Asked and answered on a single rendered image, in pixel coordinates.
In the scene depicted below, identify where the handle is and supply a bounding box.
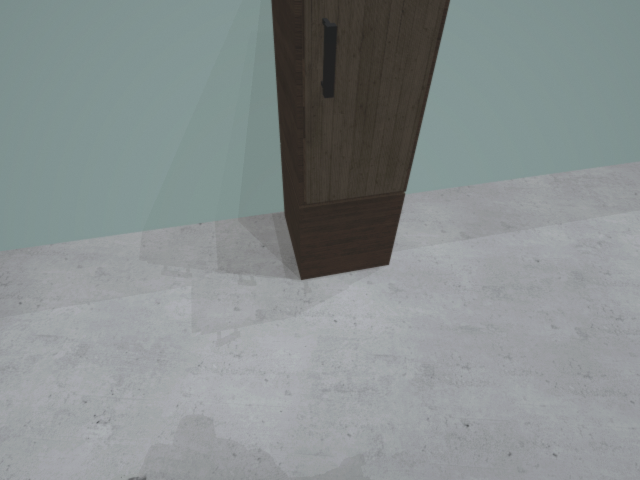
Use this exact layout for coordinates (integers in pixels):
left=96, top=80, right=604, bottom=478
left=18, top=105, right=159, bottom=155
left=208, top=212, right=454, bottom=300
left=321, top=18, right=337, bottom=98

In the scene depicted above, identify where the cupboard door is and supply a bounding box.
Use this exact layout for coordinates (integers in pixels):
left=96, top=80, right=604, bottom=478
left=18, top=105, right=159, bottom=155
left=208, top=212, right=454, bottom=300
left=304, top=0, right=446, bottom=204

